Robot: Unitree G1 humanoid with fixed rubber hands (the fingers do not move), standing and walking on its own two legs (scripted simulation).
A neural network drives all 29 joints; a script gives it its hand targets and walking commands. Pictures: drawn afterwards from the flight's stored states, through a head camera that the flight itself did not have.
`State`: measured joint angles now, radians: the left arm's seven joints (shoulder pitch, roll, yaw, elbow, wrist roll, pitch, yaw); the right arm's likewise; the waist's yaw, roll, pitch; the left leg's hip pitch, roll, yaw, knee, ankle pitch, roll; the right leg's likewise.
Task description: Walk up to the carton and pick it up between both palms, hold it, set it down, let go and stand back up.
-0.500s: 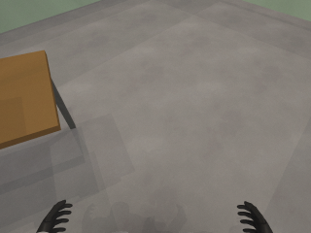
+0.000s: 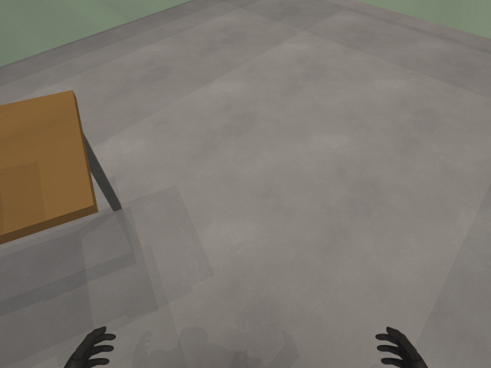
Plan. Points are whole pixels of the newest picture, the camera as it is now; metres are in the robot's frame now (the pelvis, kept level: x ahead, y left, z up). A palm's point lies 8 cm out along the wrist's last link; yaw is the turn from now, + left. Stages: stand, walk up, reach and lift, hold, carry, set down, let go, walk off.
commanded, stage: stand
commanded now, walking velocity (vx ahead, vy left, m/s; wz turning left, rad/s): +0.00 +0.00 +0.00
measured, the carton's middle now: out of the picture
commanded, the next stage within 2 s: none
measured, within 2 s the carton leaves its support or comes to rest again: neither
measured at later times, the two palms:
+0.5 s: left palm out of the picture +0.10 +0.28 -0.10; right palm out of the picture +0.09 -0.30 -0.10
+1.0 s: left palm out of the picture +0.08 +0.28 -0.10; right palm out of the picture +0.07 -0.30 -0.10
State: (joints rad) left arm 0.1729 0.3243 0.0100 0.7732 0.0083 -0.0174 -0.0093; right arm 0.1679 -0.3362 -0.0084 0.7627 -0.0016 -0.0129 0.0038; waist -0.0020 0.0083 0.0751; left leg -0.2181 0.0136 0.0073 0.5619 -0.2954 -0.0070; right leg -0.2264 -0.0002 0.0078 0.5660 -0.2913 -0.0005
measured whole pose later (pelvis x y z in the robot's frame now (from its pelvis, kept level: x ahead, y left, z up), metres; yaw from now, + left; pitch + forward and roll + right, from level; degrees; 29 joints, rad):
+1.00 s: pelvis +0.00 -0.01 +0.01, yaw +0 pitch -2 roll +0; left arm 0.14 0.34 0.02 1.03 -0.01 -0.03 0.01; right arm 0.16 -0.35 0.00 1.03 0.00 -0.03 -0.01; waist 0.00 0.01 0.05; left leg -0.13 0.03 0.01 0.36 -0.19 -0.02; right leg -0.15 0.02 0.01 0.38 -0.19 -0.01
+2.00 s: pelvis +0.01 -0.01 +0.02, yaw -1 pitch -2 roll +0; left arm 0.16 0.33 0.02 1.06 -0.01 -0.03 0.01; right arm 0.17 -0.35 -0.01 1.06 0.00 -0.03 -0.02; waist -0.01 0.00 0.05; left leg -0.10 0.04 0.02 0.33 -0.18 -0.03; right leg -0.12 0.03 0.02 0.34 -0.18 -0.02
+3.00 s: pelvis +0.01 -0.01 +0.02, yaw -1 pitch -2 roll +0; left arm 0.16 0.34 0.01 1.07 -0.01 -0.03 0.02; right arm 0.17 -0.35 -0.01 1.06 0.01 -0.03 -0.02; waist -0.01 0.01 0.05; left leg -0.09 0.03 0.02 0.32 -0.18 -0.02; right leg -0.11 0.02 0.02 0.32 -0.17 -0.01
